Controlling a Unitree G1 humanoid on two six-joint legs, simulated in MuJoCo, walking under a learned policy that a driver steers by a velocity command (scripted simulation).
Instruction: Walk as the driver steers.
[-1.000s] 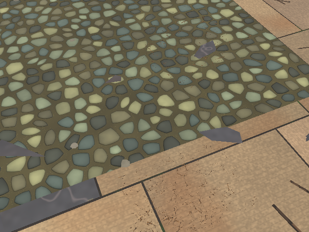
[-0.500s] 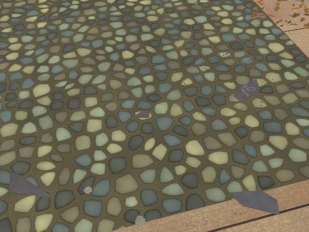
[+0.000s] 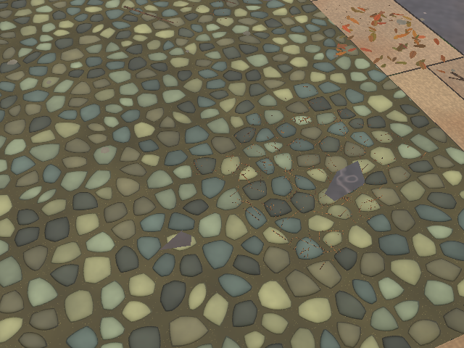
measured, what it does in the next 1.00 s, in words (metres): walks ahead, turning left: right foot, then left foot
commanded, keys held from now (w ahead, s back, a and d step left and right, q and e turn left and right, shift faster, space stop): w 0.20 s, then w+q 0.80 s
